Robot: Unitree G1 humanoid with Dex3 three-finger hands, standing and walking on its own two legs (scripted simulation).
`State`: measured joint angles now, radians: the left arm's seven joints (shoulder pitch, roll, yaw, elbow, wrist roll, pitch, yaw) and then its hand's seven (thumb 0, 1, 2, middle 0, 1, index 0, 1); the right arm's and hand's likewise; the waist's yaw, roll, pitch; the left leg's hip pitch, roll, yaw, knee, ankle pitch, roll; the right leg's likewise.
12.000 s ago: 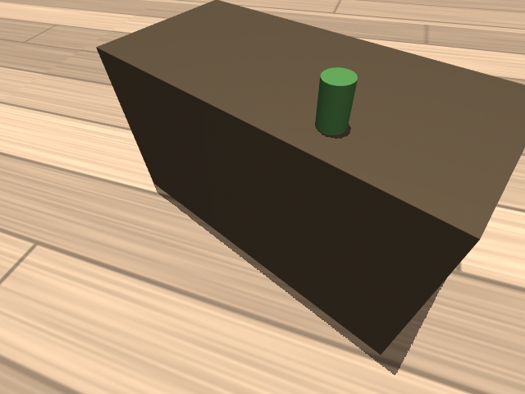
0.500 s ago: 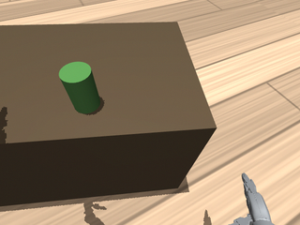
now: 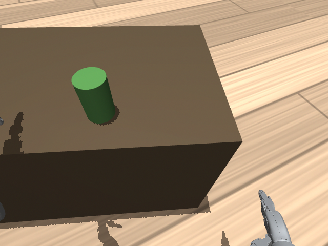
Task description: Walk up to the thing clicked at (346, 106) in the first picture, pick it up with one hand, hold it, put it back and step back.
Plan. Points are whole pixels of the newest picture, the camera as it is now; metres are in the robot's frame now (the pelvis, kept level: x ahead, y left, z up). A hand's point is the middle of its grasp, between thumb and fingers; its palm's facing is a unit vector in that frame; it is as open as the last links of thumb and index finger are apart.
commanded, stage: approach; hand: left
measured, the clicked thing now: (95, 96) +0.49 +0.18 +0.06
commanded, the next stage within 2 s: close in in 0.10 s
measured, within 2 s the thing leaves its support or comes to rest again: neither
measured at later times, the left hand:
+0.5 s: hand (79, 96) +0.49 +0.22 +0.08, palm faces +0.17 -0.99 +0.02, open 17.6 cm
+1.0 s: hand (93, 98) +0.48 +0.18 +0.07, palm faces +0.17 -0.98 +0.01, open 17.5 cm
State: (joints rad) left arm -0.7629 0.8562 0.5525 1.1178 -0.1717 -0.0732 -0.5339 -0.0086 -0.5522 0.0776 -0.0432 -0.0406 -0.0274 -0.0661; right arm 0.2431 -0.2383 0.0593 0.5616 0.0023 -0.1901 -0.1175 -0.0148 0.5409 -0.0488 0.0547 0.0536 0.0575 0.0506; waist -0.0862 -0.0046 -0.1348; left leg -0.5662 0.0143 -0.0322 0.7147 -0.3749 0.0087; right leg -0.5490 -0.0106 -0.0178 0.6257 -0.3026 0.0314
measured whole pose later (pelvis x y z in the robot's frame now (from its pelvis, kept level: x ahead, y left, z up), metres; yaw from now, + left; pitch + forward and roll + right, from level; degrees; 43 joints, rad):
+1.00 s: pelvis -0.03 -0.02 -0.04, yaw -1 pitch +17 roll -1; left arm -0.84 0.48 0.42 1.01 -0.09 -0.23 -0.08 -0.01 -0.61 0.01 -0.13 -0.06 -0.13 -0.06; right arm 0.33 -0.25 -0.03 0.20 -0.03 -0.03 0.00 -0.01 0.53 -0.05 0.06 0.05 0.06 0.05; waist -0.16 0.00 -0.11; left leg -0.80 0.04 -0.03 0.96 -0.45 -0.02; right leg -0.82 0.01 -0.01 0.91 -0.39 0.01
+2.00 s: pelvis -0.02 -0.01 -0.04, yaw -2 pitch +18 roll -2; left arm -0.85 0.49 0.40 1.05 -0.10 -0.25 -0.06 -0.01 -0.54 0.84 -0.74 -0.89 -0.75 -0.90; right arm 0.37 -0.24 -0.02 0.16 -0.02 0.01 0.01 -0.01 0.51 -0.05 0.05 0.05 0.06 0.05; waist -0.15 0.01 -0.14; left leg -0.81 0.03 -0.01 0.96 -0.47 -0.01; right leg -0.82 0.01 0.01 0.90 -0.40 0.02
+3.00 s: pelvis -0.02 -0.01 -0.02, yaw -2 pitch +11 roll -1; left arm -0.79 0.41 0.32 0.89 -0.12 -0.06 -0.02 -0.01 -0.61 0.98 -0.65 -1.07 -0.66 -1.08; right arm 0.32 -0.23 -0.04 0.32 0.01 -0.02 -0.04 -0.02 0.52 -0.06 0.05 0.05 0.06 0.05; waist -0.09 0.02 -0.10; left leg -0.61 0.02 0.00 0.83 -0.41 0.00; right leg -0.63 0.00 0.01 0.79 -0.35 0.02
